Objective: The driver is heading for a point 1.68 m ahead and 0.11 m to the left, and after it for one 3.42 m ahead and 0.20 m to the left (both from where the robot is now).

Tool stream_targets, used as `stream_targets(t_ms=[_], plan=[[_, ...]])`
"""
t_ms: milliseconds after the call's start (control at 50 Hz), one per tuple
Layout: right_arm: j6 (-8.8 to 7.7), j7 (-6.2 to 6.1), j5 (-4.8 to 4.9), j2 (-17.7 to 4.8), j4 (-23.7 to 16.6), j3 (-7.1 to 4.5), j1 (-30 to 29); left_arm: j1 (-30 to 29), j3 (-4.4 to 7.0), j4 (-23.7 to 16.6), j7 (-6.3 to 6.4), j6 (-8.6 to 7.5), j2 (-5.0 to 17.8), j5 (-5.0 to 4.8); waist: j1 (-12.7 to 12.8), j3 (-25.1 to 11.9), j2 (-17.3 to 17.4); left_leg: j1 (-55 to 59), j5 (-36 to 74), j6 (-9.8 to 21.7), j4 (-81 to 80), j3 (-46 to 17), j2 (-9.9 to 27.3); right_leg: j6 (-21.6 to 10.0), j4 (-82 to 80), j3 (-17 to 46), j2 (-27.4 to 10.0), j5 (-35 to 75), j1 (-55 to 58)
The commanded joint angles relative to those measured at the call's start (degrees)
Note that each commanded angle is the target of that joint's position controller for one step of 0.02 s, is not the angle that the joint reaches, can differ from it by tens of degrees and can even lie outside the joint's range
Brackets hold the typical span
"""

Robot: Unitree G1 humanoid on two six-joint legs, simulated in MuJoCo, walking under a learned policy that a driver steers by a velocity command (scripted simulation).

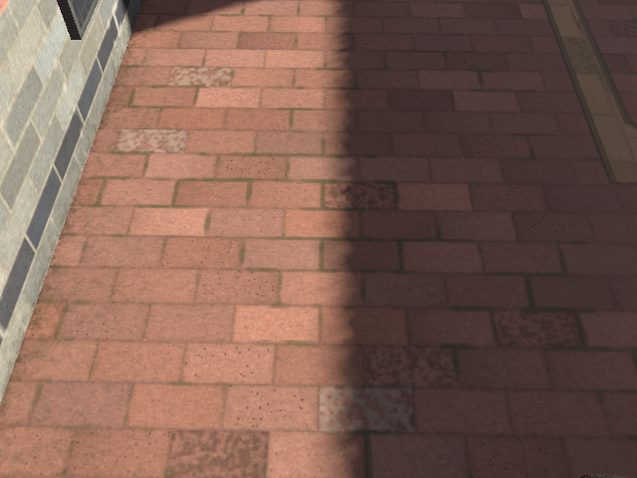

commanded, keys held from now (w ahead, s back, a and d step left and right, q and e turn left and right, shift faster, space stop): q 0.20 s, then no key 0.80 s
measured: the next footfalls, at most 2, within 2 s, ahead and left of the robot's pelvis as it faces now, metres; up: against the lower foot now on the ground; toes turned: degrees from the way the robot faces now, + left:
left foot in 0.02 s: +0.08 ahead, +0.12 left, +0.00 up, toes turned +5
right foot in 0.48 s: +0.11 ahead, -0.11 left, +0.00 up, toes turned +14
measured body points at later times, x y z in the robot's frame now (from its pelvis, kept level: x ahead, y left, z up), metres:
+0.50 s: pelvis +0.04 +0.01 +0.00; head +0.07 +0.01 +0.45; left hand +0.12 +0.30 -0.11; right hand +0.26 -0.20 -0.11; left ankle +0.04 +0.12 -0.73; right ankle +0.07 -0.12 -0.74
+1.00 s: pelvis +0.07 +0.00 +0.00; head +0.08 +0.00 +0.45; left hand +0.15 +0.28 -0.11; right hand +0.26 -0.22 -0.11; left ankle +0.04 +0.12 -0.73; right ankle +0.07 -0.12 -0.73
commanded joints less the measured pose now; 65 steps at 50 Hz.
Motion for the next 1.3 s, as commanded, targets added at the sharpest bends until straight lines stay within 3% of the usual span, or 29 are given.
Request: stream_targets(t_ms=[20,40,60,80,100,120,140,200,300,420,460,480,500,520,540,580,600,640,780,940,1300], plan=[[-0.67,0.03,-0.63,-5.4,-2.5,-2.19,3.7,1.8,1.95,-1.8,-0.66,-1.08,8.5,-0.18,-2.4,-7.3,-4.5,14.9,14.5,3.8,-13.0,2.6,-3.4,-6.0,6.4,1.4,-6.8,26.8,0.2],[-1.05,-0.98,-1.08,-12.9,-2.6,-4.26,8.4,1.7,1.24,-3.3,-0.96,-1.44,5.7,2.10,-2.9,-9.5,9.7,28.9,42.6,9.2,-12.6,-15.5,8.9,-0.6,25.4,-3.5,-1.2,8.1,-15.6],[-1.87,-0.54,-2.77,-17.1,-3.1,-4.41,12.2,-1.5,-0.03,-6.8,-1.30,-2.37,3.9,2.96,-4.5,-16.9,19.5,35.2,52.9,22.8,-15.0,-35.3,21.9,1.0,39.7,4.7,6.8,-20.6,-28.4],[-2.54,-0.30,-3.51,-13.8,-3.7,-3.34,11.5,-4.1,0.68,-6.5,-1.66,-2.38,7.0,1.49,-6.2,-18.4,10.6,33.6,43.3,22.7,-16.7,-32.6,21.5,0.3,46.3,10.8,4.7,-18.6,-29.8],[-3.10,-0.45,-2.88,-11.6,-4.0,-2.70,7.5,-5.3,0.78,-6.5,-1.39,-1.97,7.5,0.57,-4.9,-14.2,8.1,29.5,37.3,19.3,-16.7,-27.0,18.0,-0.9,45.7,11.3,3.8,-13.4,-31.0],[-2.85,-1.01,-1.48,-10.0,-4.2,-2.27,4.1,-4.8,0.85,-5.3,-0.50,-1.33,7.1,1.00,-3.2,-10.7,3.8,25.3,31.2,15.4,-17.2,-22.8,14.4,-1.1,42.5,11.2,2.6,-8.4,-30.8],[-2.45,-1.42,-0.52,-8.7,-4.4,-1.75,2.0,-4.4,1.16,-5.2,0.24,-0.65,7.7,1.86,-2.2,-9.1,3.9,20.9,28.0,13.5,-18.1,-21.1,12.5,-1.1,39.2,11.5,2.1,-4.8,-28.5],[-2.01,-2.01,-1.03,-8.9,-5.0,-1.66,0.8,-2.1,0.83,-5.5,0.03,-0.21,5.8,1.75,-0.3,-9.1,5.9,15.7,24.9,12.7,-19.2,-19.3,9.3,-1.0,34.1,10.6,4.5,0.5,-23.5],[-1.76,-3.18,-1.31,-7.8,-4.2,-1.08,1.6,-3.5,-0.30,-6.5,-0.44,-0.31,4.3,1.80,-1.5,-9.1,7.4,14.1,17.2,12.5,-19.3,-19.7,9.1,0.1,22.2,10.8,4.4,3.8,-19.1],[-1.63,-2.65,-1.78,-6.0,-2.9,0.28,2.1,-3.4,-0.56,-7.6,-1.43,-1.18,4.7,1.11,-1.9,-7.1,8.6,11.8,11.9,12.1,-17.8,-22.8,8.8,-0.9,9.4,9.2,5.0,0.6,-9.7],[-1.57,-2.68,-1.39,-4.8,-2.3,1.05,2.4,-0.9,-0.84,-6.9,-2.23,-1.97,3.7,1.47,0.1,-6.6,7.0,10.5,13.9,9.5,-15.1,-21.5,6.3,-2.7,-4.1,8.0,5.5,10.9,-1.4],[-1.84,-2.68,-1.69,-4.2,-2.0,1.29,4.3,0.3,-0.46,-6.9,-2.44,-2.24,5.8,2.31,-0.3,-7.4,4.6,8.9,11.8,6.9,-12.9,-20.3,4.3,-3.9,-5.6,10.8,2.0,17.6,3.7],[-2.48,-2.39,-2.48,-3.4,-2.0,1.39,7.8,0.6,0.42,-7.4,-2.34,-2.20,10.3,3.02,-3.6,-8.5,-4.2,5.4,3.6,3.8,-7.1,-14.9,-1.4,-7.6,-4.8,17.1,-5.0,30.0,7.5],[-2.76,-2.07,-2.32,-3.2,-2.9,1.42,7.0,-1.2,0.00,-6.7,-2.59,-2.05,8.5,3.09,-4.9,-8.1,-13.2,6.9,-4.2,1.5,-7.3,-9.9,-3.5,-13.3,-7.6,22.8,-8.7,25.2,1.8],[-2.76,-1.94,-2.30,-5.1,-2.2,0.98,5.4,-4.2,-1.12,-7.9,-2.70,-2.20,4.4,2.77,-4.4,-6.8,-11.1,9.9,-2.6,0.5,-7.9,-9.7,-1.8,-13.5,-8.9,22.2,-7.7,20.5,-0.4],[-1.89,-1.91,-2.34,-4.2,-2.1,0.91,2.5,-3.6,-1.01,-7.9,-2.66,-2.51,5.1,2.25,-2.8,-5.5,-8.5,12.4,3.7,0.6,-9.0,-9.0,-1.8,-9.2,-7.7,17.8,-3.0,13.6,-1.5],[-1.47,-1.82,-2.48,-4.1,-2.3,0.84,2.9,-3.1,-0.86,-7.8,-2.58,-2.79,5.8,2.13,-2.7,-4.4,-7.3,12.9,5.4,0.9,-9.4,-9.3,-1.3,-8.2,-7.8,17.0,-2.3,10.7,-2.3],[-1.53,-1.60,-1.87,-3.5,-1.6,0.94,3.9,-2.2,-0.82,-8.0,-2.31,-2.92,6.2,2.11,-2.4,-2.7,-4.4,12.3,7.4,1.9,-10.3,-10.0,-0.9,-6.6,-6.5,14.3,-0.3,9.4,-2.1],[-2.70,-1.65,-1.77,-3.1,-0.6,0.84,4.3,-0.3,-1.18,-8.8,-1.95,-2.33,4.7,1.73,-0.7,-3.3,1.3,11.8,11.8,2.2,-11.2,-11.6,0.1,-6.0,-2.2,11.1,2.5,12.8,1.2],[-3.02,-1.93,-1.71,-3.2,-0.3,0.93,5.0,-0.3,-1.36,-9.3,-2.52,-2.11,4.0,1.62,-0.9,-3.4,1.4,13.5,14.0,2.1,-11.0,-12.1,0.6,-5.5,-1.4,10.2,3.6,14.9,1.7],[-2.66,-2.76,-1.62,-2.1,1.6,0.99,5.0,1.5,-1.53,-8.3,-2.58,-2.54,3.4,1.57,-1.2,-2.0,0.7,15.4,13.8,1.1,-11.0,-11.3,0.4,-5.7,-3.1,10.6,3.7,13.5,0.5]])
Keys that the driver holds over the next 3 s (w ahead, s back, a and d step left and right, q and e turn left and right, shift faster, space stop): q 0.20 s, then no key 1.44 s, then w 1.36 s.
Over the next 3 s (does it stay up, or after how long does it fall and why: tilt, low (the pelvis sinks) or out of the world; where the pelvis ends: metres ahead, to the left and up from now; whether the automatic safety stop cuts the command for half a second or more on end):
stays up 0.63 0.16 0.00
